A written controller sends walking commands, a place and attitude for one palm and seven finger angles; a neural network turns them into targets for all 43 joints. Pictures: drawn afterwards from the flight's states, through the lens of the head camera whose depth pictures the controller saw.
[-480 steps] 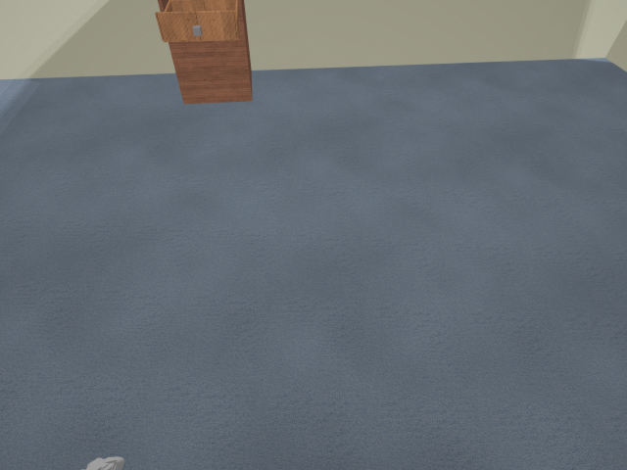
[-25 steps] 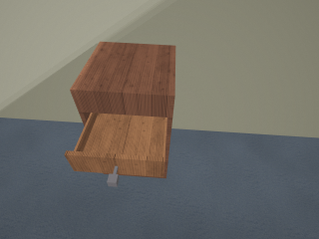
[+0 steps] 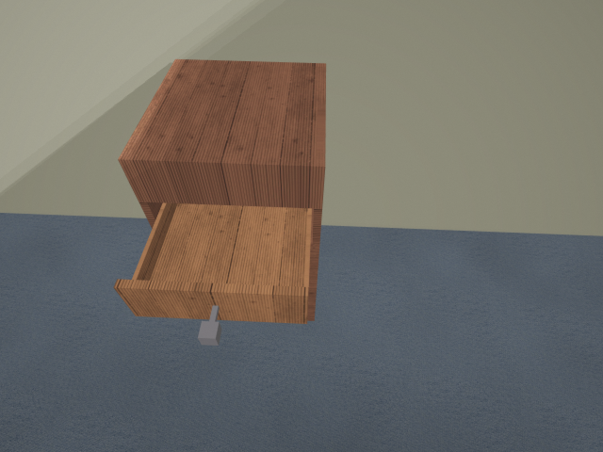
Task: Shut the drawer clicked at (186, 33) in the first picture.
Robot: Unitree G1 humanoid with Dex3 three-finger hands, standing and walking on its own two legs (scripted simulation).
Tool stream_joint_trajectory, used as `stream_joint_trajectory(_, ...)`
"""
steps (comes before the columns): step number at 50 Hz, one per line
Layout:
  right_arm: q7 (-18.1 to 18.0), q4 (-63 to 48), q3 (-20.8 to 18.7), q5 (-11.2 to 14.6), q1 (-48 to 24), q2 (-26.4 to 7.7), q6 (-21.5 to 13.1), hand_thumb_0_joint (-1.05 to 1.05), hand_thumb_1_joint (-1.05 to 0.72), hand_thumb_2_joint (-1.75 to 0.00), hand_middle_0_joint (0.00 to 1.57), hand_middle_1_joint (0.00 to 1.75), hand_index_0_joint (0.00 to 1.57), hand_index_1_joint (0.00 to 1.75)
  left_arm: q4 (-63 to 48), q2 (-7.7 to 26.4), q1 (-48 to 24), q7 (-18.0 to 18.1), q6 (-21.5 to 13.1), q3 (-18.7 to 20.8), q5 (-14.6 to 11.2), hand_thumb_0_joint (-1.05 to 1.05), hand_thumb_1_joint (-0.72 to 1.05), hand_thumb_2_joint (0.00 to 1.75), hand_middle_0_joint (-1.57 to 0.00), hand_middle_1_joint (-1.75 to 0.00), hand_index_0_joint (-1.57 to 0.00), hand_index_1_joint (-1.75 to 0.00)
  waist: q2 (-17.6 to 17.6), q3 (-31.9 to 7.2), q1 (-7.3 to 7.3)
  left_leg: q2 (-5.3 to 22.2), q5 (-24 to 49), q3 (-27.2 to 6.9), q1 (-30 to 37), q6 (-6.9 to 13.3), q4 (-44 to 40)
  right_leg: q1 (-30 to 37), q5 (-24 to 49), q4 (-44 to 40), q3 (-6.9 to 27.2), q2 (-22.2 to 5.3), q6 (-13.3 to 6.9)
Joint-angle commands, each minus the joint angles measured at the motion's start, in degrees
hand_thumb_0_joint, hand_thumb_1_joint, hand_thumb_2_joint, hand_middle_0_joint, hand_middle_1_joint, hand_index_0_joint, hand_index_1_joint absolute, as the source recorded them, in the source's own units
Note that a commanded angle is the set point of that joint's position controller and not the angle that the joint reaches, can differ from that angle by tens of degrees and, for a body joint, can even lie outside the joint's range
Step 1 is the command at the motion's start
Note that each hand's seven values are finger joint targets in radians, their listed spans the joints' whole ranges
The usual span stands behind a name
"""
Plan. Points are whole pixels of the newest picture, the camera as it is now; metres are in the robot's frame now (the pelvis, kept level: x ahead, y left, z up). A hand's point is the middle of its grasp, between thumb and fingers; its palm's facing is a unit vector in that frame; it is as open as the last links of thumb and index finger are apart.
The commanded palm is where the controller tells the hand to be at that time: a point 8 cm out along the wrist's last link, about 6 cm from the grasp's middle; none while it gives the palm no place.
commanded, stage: come to a stop and stand still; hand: left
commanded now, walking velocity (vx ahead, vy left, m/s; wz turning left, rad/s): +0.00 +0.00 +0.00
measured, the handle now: (212, 324) +0.38 +0.20 -0.23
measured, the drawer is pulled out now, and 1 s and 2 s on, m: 0.23 0.23 0.23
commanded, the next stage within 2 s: look again from close up in 0.94 s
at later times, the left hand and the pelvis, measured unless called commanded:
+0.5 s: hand out of the picture -0.01 +0.16 -0.16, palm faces -0.02 -0.97 -0.23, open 7.4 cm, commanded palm none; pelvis -0.02 -0.02 +0.00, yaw -1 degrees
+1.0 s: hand out of the picture +0.00 +0.14 -0.17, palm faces +0.00 -0.98 -0.22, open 7.3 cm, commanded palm none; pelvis +0.00 -0.03 +0.00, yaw -1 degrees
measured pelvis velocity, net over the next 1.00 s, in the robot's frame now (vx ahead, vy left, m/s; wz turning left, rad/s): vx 0.00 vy -0.03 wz -0.01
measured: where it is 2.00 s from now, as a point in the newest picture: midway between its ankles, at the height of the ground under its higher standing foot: outside the picture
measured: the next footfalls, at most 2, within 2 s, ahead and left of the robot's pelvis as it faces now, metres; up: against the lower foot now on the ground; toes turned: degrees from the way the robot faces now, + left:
none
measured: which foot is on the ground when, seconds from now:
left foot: down 0.00-1.00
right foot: down 0.00-1.00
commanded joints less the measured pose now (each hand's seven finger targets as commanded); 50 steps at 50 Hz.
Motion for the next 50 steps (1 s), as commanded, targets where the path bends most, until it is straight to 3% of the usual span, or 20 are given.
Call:
stream_joint_trajectory(1, 0.4, -4.5, -0.4, -0.9, 4.9, -5.6, -0.9, 0.0, -0.9, -0.9, 0.2, 0.3, 0.2, 0.3, -4.0, 6.7, 2.0, -0.5, -0.3, 0.7, -0.2, 0.0, 0.9, 0.9, -0.2, -0.3, -0.2, -0.3, 6.2, -4.2, -0.05, 5.9, 16.5, -5.1, -1.5, 2.6, -4.2, -0.1, 9.2, 0.5, 2.3, -3.6, -3.4)
stream_joint_trajectory(3, 0.3, -5.4, -0.1, -0.8, 3.1, -6.4, -0.8, 0.0, -0.9, -0.9, 0.2, 0.3, 0.2, 0.3, -3.7, 6.6, 2.1, -0.9, 0.2, 0.4, -0.1, 0.0, 0.9, 0.9, -0.2, -0.3, -0.2, -0.3, 2.9, -1.1, 0.61, 6.0, 13.9, -5.3, -3.1, 2.9, -5.4, -0.9, 6.3, -0.7, 2.3, -3.1, -3.0)
stream_joint_trajectory(6, 0.5, -5.6, 0.2, -0.7, 2.9, -7.0, -0.5, 0.0, -0.9, -0.9, 0.2, 0.3, 0.2, 0.3, -3.9, 7.1, 0.9, -1.3, 0.4, 0.2, 0.0, 0.0, 0.9, 0.9, -0.2, -0.3, -0.2, -0.3, -1.3, 3.2, 0.32, 4.9, 4.4, -5.2, -5.5, 2.5, -7.7, -2.9, 2.6, -3.2, 4.1, -3.3, -2.9)
stream_joint_trajectory(11, 0.8, -4.2, 0.6, -0.8, 4.2, -7.3, -0.6, 0.0, -0.9, -0.9, 0.2, 0.3, 0.2, 0.3, -3.8, 7.7, 1.6, -1.5, 0.5, 0.1, -0.1, 0.0, 0.9, 0.9, -0.2, -0.3, -0.2, -0.3, -1.5, 3.5, 0.27, 4.1, -0.8, -4.8, -5.2, 2.3, -9.5, -4.0, -2.5, -5.5, 5.3, -3.5, -2.9)
stream_joint_trajectory(13, 0.8, -3.5, 0.8, -0.7, 4.9, -7.2, -0.6, 0.0, -0.9, -0.9, 0.2, 0.3, 0.2, 0.3, -3.5, 7.7, 1.9, -1.6, 0.3, 0.1, -0.1, 0.0, 0.9, 0.9, -0.2, -0.3, -0.2, -0.3, -3.5, 2.3, 0.21, 3.7, 0.2, -4.1, -4.4, 2.1, -9.0, -3.6, -2.3, -6.1, 5.9, -4.0, -2.9)
stream_joint_trajectory(24, 0.3, 1.4, 1.5, -0.4, 7.5, -5.5, -1.0, 0.0, -0.9, -0.9, 0.2, 0.3, 0.2, 0.3, 0.3, 6.2, 4.1, -1.4, -0.5, 0.0, -0.4, 0.0, 0.9, 0.9, -0.2, -0.3, -0.2, -0.3, -2.3, -0.8, 0.18, 3.9, 8.6, -2.5, -0.3, 1.4, -7.5, -0.9, 8.8, -6.0, 5.7, -4.9, -3.2)
stream_joint_trajectory(31, -0.1, 4.0, 1.6, -0.3, 8.6, -4.2, -1.1, 0.0, -0.9, -0.9, 0.2, 0.3, 0.2, 0.3, 2.6, 5.3, 4.7, -1.2, -0.8, -0.2, -0.4, 0.0, 0.9, 0.9, -0.2, -0.3, -0.2, -0.3, -0.8, -0.3, 0.18, 4.3, 12.4, -2.0, 0.7, 0.8, -7.3, 0.7, 15.8, -5.5, 5.1, -5.1, -3.6)
stream_joint_trajectory(45, -0.4, 5.0, 1.5, -0.4, 8.5, -2.9, -0.8, 0.0, -0.9, -0.9, 0.2, 0.3, 0.2, 0.3, 3.4, 4.1, 5.3, -1.1, -0.6, -0.2, -0.3, 0.0, 0.9, 0.9, -0.2, -0.3, -0.2, -0.3, -1.3, 2.6, 0.1, 4.7, 11.7, -1.9, 1.4, 0.7, -8.7, -0.8, 14.4, -7.2, 4.9, -4.5, -3.4)
stream_joint_trajectory(50, -0.4, 5.2, 1.4, -0.3, 8.6, -2.8, -0.9, 0.0, -0.9, -0.9, 0.2, 0.3, 0.2, 0.3, 3.4, 4.2, 5.6, -1.2, -0.8, -0.1, -0.2, 0.0, 0.9, 0.9, -0.2, -0.3, -0.2, -0.3, -1.7, 1.0, 0.07, 4.7, 12.5, -1.9, 2.2, 0.7, -8.6, 0.4, 15.8, -7.3, 4.8, -4.6, -3.4)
